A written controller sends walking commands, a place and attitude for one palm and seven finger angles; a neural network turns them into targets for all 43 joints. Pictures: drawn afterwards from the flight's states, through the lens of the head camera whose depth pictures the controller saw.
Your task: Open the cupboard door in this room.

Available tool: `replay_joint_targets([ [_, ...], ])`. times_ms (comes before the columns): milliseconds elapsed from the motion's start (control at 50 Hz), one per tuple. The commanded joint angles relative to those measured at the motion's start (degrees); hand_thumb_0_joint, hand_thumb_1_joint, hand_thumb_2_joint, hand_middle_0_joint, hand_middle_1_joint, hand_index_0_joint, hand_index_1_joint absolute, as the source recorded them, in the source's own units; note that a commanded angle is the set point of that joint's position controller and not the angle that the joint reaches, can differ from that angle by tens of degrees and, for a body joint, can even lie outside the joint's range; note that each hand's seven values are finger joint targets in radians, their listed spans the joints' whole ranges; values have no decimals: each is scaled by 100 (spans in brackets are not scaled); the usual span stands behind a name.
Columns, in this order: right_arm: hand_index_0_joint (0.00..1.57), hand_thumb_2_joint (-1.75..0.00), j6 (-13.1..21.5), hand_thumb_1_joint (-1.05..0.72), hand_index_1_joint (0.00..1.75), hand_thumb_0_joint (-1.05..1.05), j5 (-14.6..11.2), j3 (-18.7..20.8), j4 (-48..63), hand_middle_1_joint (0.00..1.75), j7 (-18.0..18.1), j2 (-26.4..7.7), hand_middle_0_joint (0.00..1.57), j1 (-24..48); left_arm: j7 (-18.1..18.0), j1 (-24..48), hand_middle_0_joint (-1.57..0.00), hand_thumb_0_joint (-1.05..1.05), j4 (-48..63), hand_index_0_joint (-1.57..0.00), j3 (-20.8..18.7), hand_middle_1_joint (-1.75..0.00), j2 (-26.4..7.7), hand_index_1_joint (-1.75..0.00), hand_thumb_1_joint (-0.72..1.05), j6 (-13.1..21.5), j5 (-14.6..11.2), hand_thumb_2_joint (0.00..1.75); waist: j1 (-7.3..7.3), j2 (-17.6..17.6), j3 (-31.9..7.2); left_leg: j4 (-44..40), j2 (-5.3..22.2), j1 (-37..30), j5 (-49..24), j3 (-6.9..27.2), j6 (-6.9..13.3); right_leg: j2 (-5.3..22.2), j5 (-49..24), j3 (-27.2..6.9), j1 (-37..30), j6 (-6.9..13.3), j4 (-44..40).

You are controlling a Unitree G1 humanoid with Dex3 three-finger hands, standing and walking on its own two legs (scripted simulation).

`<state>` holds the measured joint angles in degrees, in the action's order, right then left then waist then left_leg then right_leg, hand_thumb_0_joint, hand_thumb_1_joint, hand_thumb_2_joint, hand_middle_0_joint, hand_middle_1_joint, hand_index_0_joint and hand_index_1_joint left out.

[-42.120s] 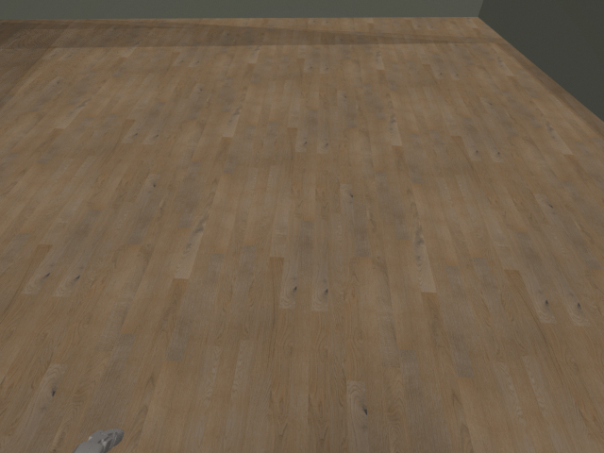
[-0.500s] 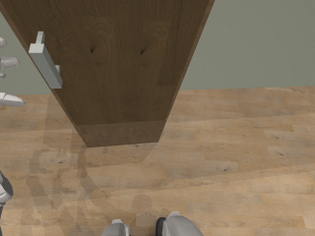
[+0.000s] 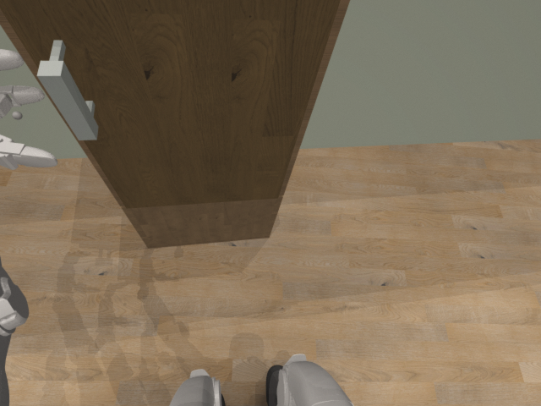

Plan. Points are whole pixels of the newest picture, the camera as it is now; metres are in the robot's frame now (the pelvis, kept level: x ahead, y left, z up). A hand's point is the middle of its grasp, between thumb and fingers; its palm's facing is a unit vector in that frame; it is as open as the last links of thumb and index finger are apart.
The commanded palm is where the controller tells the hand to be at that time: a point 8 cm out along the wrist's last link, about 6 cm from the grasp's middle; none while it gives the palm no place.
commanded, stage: move the hooked fingers beside the handle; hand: left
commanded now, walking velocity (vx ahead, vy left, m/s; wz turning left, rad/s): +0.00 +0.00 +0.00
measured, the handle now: (74, 92) +0.54 +0.24 +0.08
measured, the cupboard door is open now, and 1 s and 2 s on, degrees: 0 0 0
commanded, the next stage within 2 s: slide the fingers in behind the handle in 0.22 s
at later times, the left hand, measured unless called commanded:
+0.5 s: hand (9, 122) +0.48 +0.30 +0.09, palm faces +0.04 -1.00 -0.01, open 14.0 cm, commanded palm +0.46 +0.33 +0.08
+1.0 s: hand (46, 119) +0.49 +0.26 +0.08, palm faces +0.04 -1.00 -0.01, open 14.0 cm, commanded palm +0.46 +0.30 +0.08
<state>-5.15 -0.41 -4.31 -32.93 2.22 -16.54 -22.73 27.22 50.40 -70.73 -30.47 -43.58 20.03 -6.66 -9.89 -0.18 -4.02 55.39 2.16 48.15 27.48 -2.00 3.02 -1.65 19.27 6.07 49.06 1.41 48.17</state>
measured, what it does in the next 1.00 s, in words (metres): stands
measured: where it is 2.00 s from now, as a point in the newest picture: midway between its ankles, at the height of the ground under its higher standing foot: outside the picture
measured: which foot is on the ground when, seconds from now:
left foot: down 0.00-1.00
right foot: down 0.00-1.00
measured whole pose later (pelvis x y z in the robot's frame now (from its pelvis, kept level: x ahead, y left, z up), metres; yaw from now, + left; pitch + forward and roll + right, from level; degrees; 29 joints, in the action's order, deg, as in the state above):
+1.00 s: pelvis +0.01 +0.00 +0.00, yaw +0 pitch +20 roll -4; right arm -5.5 -0.4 -3.5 -33.6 1.2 -15.6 -23.1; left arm 23.6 46.7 -65.1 -26.7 -36.1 21.1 -8.4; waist -8.6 -0.6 -5.1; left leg 54.9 1.9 46.7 28.1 -2.2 3.2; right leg -1.5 20.0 5.6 47.8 1.1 48.0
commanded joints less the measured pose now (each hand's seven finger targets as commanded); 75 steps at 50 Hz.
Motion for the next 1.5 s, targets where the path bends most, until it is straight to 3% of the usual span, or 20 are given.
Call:
replay_joint_targets([
  [0, 20, -90, 118, -90, 30, 0, -2, 430, 277, 30, 140, -1211, 20, -951, 100, 2101, -30, 0, 992, -30, -251, -120, -2030, -120, -50, 292, -153, 30, 70, -872, -2401, -686, -41, -1082, -2244, 503, -120, -108, -1337, -484, -1524, -9, -292],
  [200, 20, -90, 153, -90, 30, 0, 12, 499, 247, 30, 133, -1253, 20, -1078, 359, 1899, -30, 0, 1217, -30, -664, -120, -2577, -120, -50, 341, -227, 30, 169, -1270, -2854, -571, -37, -1233, -2696, 450, -111, -139, -1758, -536, -1745, 7, -238],
  [360, 20, -90, 79, -90, 30, 0, -11, 494, 263, 30, 108, -1223, 20, -1062, 460, 1831, -30, 0, 1320, -30, -316, -120, -1964, -120, -50, 283, -413, 30, 56, -1111, -2598, -580, -5, -1465, -2806, 465, -97, -182, -1710, -455, -1402, 3, -289],
  [380, 20, -90, 75, -90, 30, 0, -3, 510, 231, 30, 110, -1230, 20, -1061, 441, 1956, -30, 0, 1479, -30, -390, -120, -2088, -120, -50, 310, -400, 30, 85, -1250, -2683, -582, 4, -1579, -2923, 503, -130, -173, -1728, -442, -1382, -3, -272],
  [480, 20, -90, 41, -90, 30, 0, 18, 553, 226, 30, 50, -1171, 20, -1061, 313, 1781, -30, 0, 1935, -30, -123, -120, -1558, -120, -50, 400, -432, 30, 156, -1536, -3057, -558, 78, -2456, -3871, 655, -315, -198, -1721, -313, -1017, 14, -236],
  [560, 20, -90, 29, -90, 30, 0, 3, 545, 220, 30, 28, -1136, 20, -980, 132, 1798, -30, 0, 1803, -30, 74, -120, -1149, -120, -50, 311, -492, 30, 95, -1207, -2615, -611, 78, -2292, -3660, 690, -311, -197, -1549, -265, -896, 14, -278],
  [660, 20, -90, 47, -90, 30, 0, 15, 523, 286, 30, 21, -1118, 20, -908, -207, 1781, -30, 0, 1801, -30, -69, -120, -1309, -120, -50, 311, -346, 30, 191, -1077, -2517, -672, 38, -1997, -3392, 659, -309, -162, -1550, -288, -1130, 20, -227],
  [740, 20, -90, 64, -90, 30, 0, 30, 521, 263, 30, -15, -1062, 20, -883, -385, 1902, -30, 0, 1841, -30, 88, -120, -1065, -120, -50, 430, -261, 30, 146, -1101, -2578, -649, 48, -2066, -3360, 646, -338, -156, -1523, -305, -1096, -3, -219],
  [780, 20, -90, 78, -90, 30, 0, 29, 533, 281, 30, -9, -1083, 20, -896, -395, 1740, -30, 0, 1752, -30, -41, -120, -1159, -120, -50, 487, -284, 30, 210, -959, -2719, -647, 41, -2019, -3456, 658, -338, -159, -1649, -324, -1289, 6, -185],
  [820, 20, -90, 79, -90, 30, 0, 10, 504, 227, 30, 1, -1061, 20, -860, -364, 1964, -30, 0, 1616, -30, 165, -120, -959, -120, -50, 464, -275, 30, 84, -896, -2496, -657, 24, -1825, -3065, 603, -280, -140, -1535, -342, -1221, -16, -224],
  [900, 20, -90, 86, -90, 30, 0, 20, 519, 236, 30, -5, -1055, 20, -873, -322, 1881, -30, 0, 1828, -30, 206, -120, -879, -120, -50, 492, -283, 30, 174, -1219, -2816, -650, 30, -2133, -3415, 627, -330, -138, -1628, -340, -1223, 3, -201],
  [960, 20, -90, 74, -90, 30, 0, 16, 524, 204, 30, -8, -1031, 20, -906, -341, 1877, -30, 0, 1827, -30, 339, -120, -645, -120, -50, 468, -347, 30, 102, -1024, -2679, -636, 32, -2070, -3473, 635, -307, -144, -1696, -318, -1200, 6, -219],
  [1020, 20, -90, 63, -90, 30, 0, -1, 532, 183, 30, 4, -1059, 20, -906, -409, 1854, -30, 0, 1668, -30, 189, -120, -802, -120, -50, 406, -360, 30, 118, -773, -2548, -698, -5, -1728, -2952, 577, -228, -131, -1642, -364, -1397, -11, -259],
  [1100, 20, -90, 77, -90, 30, 0, 20, 548, 194, 30, -11, -1022, 20, -893, -529, 1890, -30, 0, 2051, -30, 215, -120, -785, -120, -50, 521, -288, 30, 205, -1161, -2803, -692, 3, -2011, -3293, 579, -289, -121, -1754, -371, -1403, 6, -225],
  [1160, 20, -90, 72, -90, 30, 0, 20, 556, 194, 30, -39, -1009, 20, -920, -605, 1741, -30, 0, 1973, -30, 294, -120, -588, -120, -50, 535, -321, 30, 160, -933, -2644, -695, 4, -1956, -3255, 571, -259, -147, -1761, -360, -1403, 10, -263],
  [1240, 20, -90, 87, -90, 30, 0, -8, 533, 213, 30, -3, -1020, 20, -863, -662, 1825, -30, 0, 1669, -30, 233, -120, -707, -120, -50, 440, -284, 30, 119, -612, -2399, -793, -81, -1271, -2332, 427, -120, -96, -1626, -474, -1774, -25, -332],
  [1260, 20, -90, 100, -90, 30, 0, 7, 538, 238, 30, 12, -1037, 20, -877, -684, 1800, -30, 0, 1763, -30, 23, -120, -954, -120, -50, 486, -274, 30, 222, -723, -2551, -772, -93, -1302, -2457, 430, -124, -90, -1752, -495, -1923, 10, -284],
  [1300, 20, -90, 120, -90, 30, 0, 1, 514, 231, 30, -3, -976, 20, -823, -692, 1942, -30, 0, 1862, -30, 314, -120, -676, -120, -50, 531, -209, 30, 176, -1063, -2546, -769, -92, -1470, -2480, 425, -157, -79, -1681, -488, -1711, 3, -284],
  [1360, 20, -90, 164, -90, 30, 0, 16, 533, 181, 30, -14, -971, 20, -864, -740, 2181, -30, 0, 1893, -30, 602, -120, -303, -120, -50, 613, -208, 30, 33, -945, -2427, -749, -37, -1773, -2608, 557, -189, -119, -1475, -405, -1322, 13, -284],
  [1480, 20, -90, 213, -90, 30, 0, 21, 541, 125, 30, -17, -981, 20, -895, -816, 2107, -30, 0, 1758, -30, 474, -120, -319, -120, -50, 550, -254, 30, 108, -900, -2813, -691, -71, -1697, -2732, 509, -184, -81, -1742, -453, -1575, -11, -226],
])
